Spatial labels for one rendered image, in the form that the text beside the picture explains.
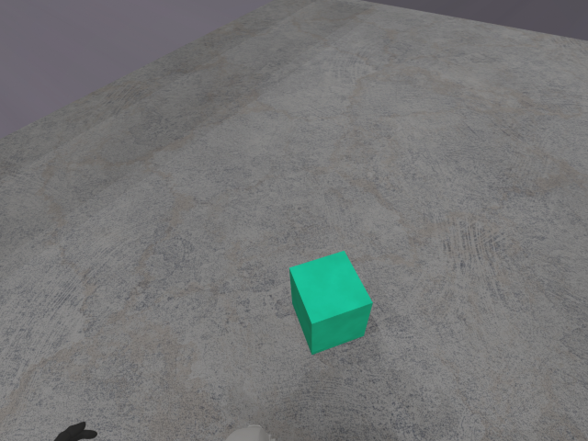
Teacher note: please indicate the carton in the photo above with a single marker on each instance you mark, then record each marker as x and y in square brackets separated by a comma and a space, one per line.
[330, 301]

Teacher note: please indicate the robot left hand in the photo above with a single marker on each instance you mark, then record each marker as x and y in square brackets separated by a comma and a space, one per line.
[76, 432]

